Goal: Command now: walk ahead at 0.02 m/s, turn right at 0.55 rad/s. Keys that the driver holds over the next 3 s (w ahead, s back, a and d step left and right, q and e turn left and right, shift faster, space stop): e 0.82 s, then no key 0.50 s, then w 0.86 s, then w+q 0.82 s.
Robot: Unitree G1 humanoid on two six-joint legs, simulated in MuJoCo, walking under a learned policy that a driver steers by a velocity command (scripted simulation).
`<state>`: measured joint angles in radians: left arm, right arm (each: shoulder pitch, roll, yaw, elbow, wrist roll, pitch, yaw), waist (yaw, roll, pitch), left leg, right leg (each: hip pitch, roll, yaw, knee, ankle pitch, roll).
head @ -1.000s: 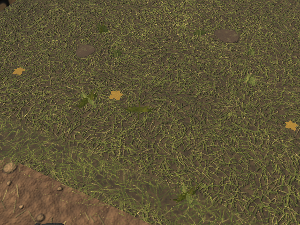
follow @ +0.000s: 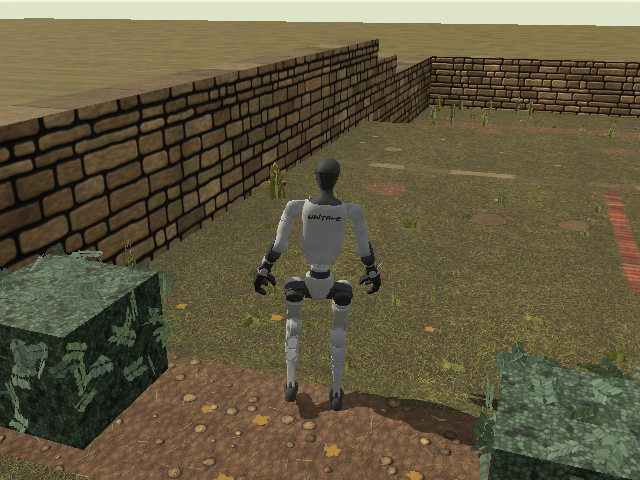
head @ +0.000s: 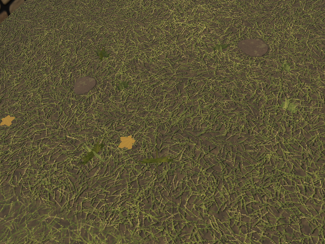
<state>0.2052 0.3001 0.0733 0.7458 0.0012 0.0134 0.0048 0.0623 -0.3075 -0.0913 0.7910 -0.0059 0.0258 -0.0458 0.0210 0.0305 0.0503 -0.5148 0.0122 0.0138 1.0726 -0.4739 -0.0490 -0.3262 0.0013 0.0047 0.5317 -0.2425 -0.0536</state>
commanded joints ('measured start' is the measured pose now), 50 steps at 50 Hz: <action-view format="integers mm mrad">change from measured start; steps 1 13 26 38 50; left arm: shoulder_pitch -34 -58 -48 33 -63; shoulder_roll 156 193 130 138 132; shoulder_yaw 36 52 45 51 14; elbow -80 -117 -142 -165 -176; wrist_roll -10 -13 -29 -19 7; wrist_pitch -15 18 40 54 -13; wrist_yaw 23 27 16 -17 22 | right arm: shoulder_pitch -12 -22 20 57 43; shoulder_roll -90 -83 -112 -167 -92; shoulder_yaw -28 -16 -8 -27 -2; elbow -58 -47 -53 -31 -57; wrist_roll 2 19 -3 40 9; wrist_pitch -17 -45 -32 -21 -12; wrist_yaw -9 24 -2 33 21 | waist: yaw -28 4 -27 3 -21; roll -151 -196 125 88 -161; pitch -170 -139 -62 -117 -131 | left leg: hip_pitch -121 94 434 354 24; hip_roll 1 -52 224 256 40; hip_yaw -81 -107 -163 31 -54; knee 61 -405 -766 -553 -134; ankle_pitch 83 117 595 527 137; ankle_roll -10 -28 258 145 -36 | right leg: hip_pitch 241 174 -303 162 212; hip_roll -232 -179 17 11 -195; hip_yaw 290 442 69 -66 226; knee -171 -147 595 -105 -199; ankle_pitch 530 335 -157 102 389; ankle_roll -171 -170 152 30 -170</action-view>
